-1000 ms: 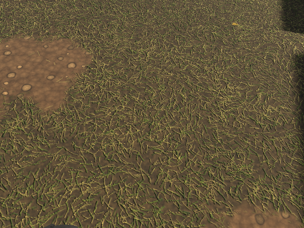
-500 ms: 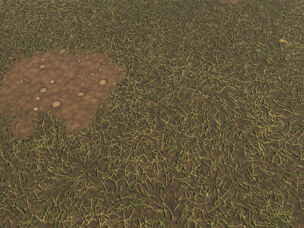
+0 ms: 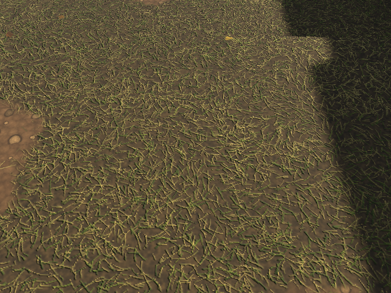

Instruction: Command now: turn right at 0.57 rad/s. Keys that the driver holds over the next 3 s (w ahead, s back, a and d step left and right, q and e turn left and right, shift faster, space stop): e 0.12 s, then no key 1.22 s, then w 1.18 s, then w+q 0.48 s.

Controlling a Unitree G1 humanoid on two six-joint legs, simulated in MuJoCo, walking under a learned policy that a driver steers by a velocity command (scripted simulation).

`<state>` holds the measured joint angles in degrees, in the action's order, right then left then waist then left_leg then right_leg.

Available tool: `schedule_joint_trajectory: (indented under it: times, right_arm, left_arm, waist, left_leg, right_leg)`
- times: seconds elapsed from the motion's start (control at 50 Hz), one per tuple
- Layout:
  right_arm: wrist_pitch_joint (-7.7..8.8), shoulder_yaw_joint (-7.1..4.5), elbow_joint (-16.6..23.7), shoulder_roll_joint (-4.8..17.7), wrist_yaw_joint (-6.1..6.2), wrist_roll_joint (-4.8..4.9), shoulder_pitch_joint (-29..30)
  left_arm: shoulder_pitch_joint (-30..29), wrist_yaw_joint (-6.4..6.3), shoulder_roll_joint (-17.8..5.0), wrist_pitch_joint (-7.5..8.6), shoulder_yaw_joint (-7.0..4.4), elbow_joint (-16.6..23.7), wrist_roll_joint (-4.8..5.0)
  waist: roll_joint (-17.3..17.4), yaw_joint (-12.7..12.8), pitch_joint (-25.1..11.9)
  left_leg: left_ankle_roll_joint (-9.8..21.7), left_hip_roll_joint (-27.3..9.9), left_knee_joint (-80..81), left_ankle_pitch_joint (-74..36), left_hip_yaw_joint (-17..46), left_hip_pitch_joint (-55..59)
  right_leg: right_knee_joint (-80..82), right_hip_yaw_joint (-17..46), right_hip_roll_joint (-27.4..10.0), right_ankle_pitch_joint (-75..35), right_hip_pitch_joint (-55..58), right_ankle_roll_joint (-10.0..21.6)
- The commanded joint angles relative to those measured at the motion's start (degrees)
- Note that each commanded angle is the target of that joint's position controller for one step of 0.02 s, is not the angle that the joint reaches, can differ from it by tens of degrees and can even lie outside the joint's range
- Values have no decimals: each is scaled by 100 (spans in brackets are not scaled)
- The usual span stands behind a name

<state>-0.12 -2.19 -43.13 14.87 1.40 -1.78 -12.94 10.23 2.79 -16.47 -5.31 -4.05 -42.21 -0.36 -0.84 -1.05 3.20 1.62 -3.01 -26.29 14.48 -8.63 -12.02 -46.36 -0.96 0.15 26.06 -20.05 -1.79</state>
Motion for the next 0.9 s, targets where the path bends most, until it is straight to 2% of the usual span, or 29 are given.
schedule_joint_trajectory:
  times: [0.02,0.04,0.06,0.08,0.1,0.12,0.14,0.16,0.18,0.2,0.22,0.24,0.28,0.34,0.42,0.48,0.5,0.52,0.54,0.56,0.58,0.6,0.62,0.66,0.68,0.74,0.9]
  right_arm:
    - [23,-328,247,1118,-48,10,-142]
    - [3,-345,249,1148,-55,49,-70]
    - [-22,-354,233,1141,-54,97,-33]
    - [-44,-336,193,1015,-64,80,-241]
    - [-111,-201,404,439,-97,-47,-472]
    - [-214,-166,710,552,-1,-21,225]
    - [-262,-198,644,699,8,31,289]
    - [-247,-216,526,721,-28,117,190]
    - [-213,-237,398,783,-59,131,57]
    - [-216,-269,305,857,-90,57,-101]
    - [-224,-268,219,843,-121,30,-249]
    - [-242,-256,188,791,-145,45,-295]
    - [-290,-225,170,684,-158,83,-244]
    - [-345,-188,154,610,-135,69,-86]
    - [-330,-130,107,508,-88,87,42]
    - [-279,-95,16,463,-20,138,-36]
    - [-249,-73,-48,407,4,143,-148]
    - [-195,-35,-128,331,27,126,-307]
    - [-109,-21,-172,413,63,65,-369]
    - [-18,-25,-164,691,97,-14,-426]
    - [-7,-58,-177,914,51,107,51]
    - [19,4,-142,620,-19,131,282]
    - [42,42,-177,508,-50,124,287]
    - [57,50,-343,545,-11,131,69]
    - [61,44,-432,558,6,147,0]
    - [60,63,-586,489,12,138,-16]
    - [82,102,-1045,452,24,133,9]
  left_arm:
    - [-88,1,-380,103,-62,535,47]
    - [29,-7,-352,133,-58,526,32]
    - [208,-42,-348,191,-55,481,-19]
    - [395,-106,-601,275,-112,431,-108]
    - [479,-172,-1261,365,-210,551,-134]
    - [940,-174,-1721,370,-387,502,-36]
    - [873,-188,-1340,356,-292,433,-9]
    - [413,-217,-994,339,-175,488,15]
    - [14,-242,-804,322,-108,555,-7]
    - [-81,-287,-717,338,-74,588,28]
    - [-60,-295,-634,359,-32,573,27]
    - [13,-293,-619,387,-16,541,27]
    - [139,-299,-629,439,-2,463,9]
    - [292,-325,-601,458,38,343,-39]
    - [344,-326,-618,466,79,209,-99]
    - [257,-335,-599,470,117,115,-114]
    - [165,-350,-571,470,140,88,-89]
    - [74,-370,-518,474,174,57,-44]
    - [148,-378,-361,517,240,31,-30]
    - [338,-362,-153,560,306,29,-38]
    - [662,-356,-133,510,284,-120,2]
    - [573,-379,-274,475,283,-288,-70]
    - [456,-381,-373,469,246,-378,-68]
    - [380,-357,-469,481,209,-493,-46]
    - [425,-354,-395,496,233,-562,-44]
    - [488,-395,-277,523,273,-848,-29]
    - [541,-444,-236,514,310,-1444,-22]
  waist:
    - [1202,-73,-604]
    - [1128,47,-626]
    - [926,212,-658]
    - [250,278,-738]
    - [-1373,48,-757]
    - [-1418,589,-620]
    - [-763,448,-409]
    - [-624,226,-191]
    - [-571,33,-172]
    - [-660,5,-268]
    - [-615,-24,-473]
    - [-521,-19,-573]
    - [-449,32,-545]
    - [-580,154,-368]
    - [-610,240,-239]
    - [-576,192,-269]
    - [-495,85,-296]
    - [-352,-74,-319]
    - [-127,-65,-459]
    - [413,94,-639]
    - [897,474,-415]
    - [750,368,-387]
    - [675,249,-233]
    - [635,147,-177]
    - [594,147,-181]
    - [243,114,-145]
    - [92,122,-102]
  left_leg:
    - [912,-1402,222,-2934,891,763]
    - [783,-1370,-1,-2762,774,638]
    - [519,-1272,-377,-2280,554,331]
    - [141,-1034,-1157,-1271,237,-354]
    - [-302,-357,-2699,2042,-173,-1868]
    - [-350,230,-3321,2395,591,-2355]
    - [-344,31,-3716,1969,890,-2400]
    - [-313,-20,-3663,1424,981,-2276]
    - [-310,-50,-3496,1019,998,-2144]
    - [-333,9,-3564,762,902,-2008]
    - [-353,58,-3634,630,882,-1826]
    - [-368,89,-3614,562,877,-1727]
    - [-386,98,-3336,494,897,-1696]
    - [-373,110,-2627,557,922,-1596]
    - [-251,217,-1680,790,889,-983]
    - [-144,331,-935,789,854,-384]
    - [-102,358,-421,505,824,-70]
    - [-53,318,431,-226,847,449]
    - [-11,-37,877,-897,1269,1064]
    - [129,-838,1066,-1570,2083,1455]
    - [484,-1081,815,-2067,2208,573]
    - [429,-868,828,-1541,2029,255]
    - [253,-557,841,-1128,1803,197]
    - [149,-325,862,-980,1627,294]
    - [153,-300,846,-991,1600,400]
    - [202,-318,817,-956,1603,543]
    - [243,-273,913,-843,1610,480]
  right_leg:
    - [776,-387,155,-22,95,180]
    - [1317,-443,191,-358,403,259]
    - [2151,-425,247,-1073,913,343]
    - [2806,301,-90,-1560,1642,448]
    - [2887,2491,-1844,-3352,2367,788]
    - [2734,3003,-2338,-4742,1785,1744]
    - [2747,2458,-2032,-4591,1746,1814]
    - [2835,1960,-1627,-4208,1466,1631]
    - [2876,1621,-1256,-4007,1419,1391]
    - [2854,1423,-1094,-4329,1464,1339]
    - [2828,1281,-1012,-4588,1526,1323]
    - [2824,1235,-1014,-4652,1564,1317]
    - [2891,1259,-1037,-4395,1632,1324]
    - [2999,1399,-1075,-3683,1621,1361]
    - [2941,1526,-1075,-3140,1297,1421]
    - [2778,1683,-1073,-3181,1053,1403]
    - [2664,1688,-1020,-3189,968,1324]
    - [2537,1652,-937,-3146,766,1151]
    - [2488,1649,-831,-2808,473,878]
    - [2170,1335,-506,-2168,268,651]
    - [2479,882,40,-1231,734,562]
    - [2652,906,-46,-1400,1195,514]
    - [2729,988,-73,-1662,1223,513]
    - [2696,1029,-180,-2041,1201,523]
    - [2730,1046,-216,-2083,1129,511]
    - [2847,1043,-214,-1999,989,450]
    - [2920,1030,-273,-2042,1097,411]
